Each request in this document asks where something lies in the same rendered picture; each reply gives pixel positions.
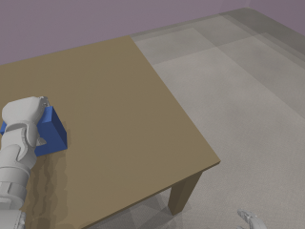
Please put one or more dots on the left robot upper arm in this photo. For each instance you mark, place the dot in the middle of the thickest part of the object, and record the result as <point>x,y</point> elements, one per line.
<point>12,219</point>

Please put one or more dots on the sponge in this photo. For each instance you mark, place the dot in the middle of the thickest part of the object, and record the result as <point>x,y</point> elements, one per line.
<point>51,129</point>

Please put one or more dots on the robot left hand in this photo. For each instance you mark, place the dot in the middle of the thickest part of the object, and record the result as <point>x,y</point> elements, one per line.
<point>29,109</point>

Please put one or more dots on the table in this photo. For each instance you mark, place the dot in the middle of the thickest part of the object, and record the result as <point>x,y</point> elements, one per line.
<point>128,138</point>

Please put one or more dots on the robot left forearm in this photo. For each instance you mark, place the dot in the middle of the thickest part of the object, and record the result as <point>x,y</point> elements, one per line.
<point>17,157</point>

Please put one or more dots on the robot right hand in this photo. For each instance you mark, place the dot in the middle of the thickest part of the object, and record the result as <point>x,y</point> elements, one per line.
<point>251,219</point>

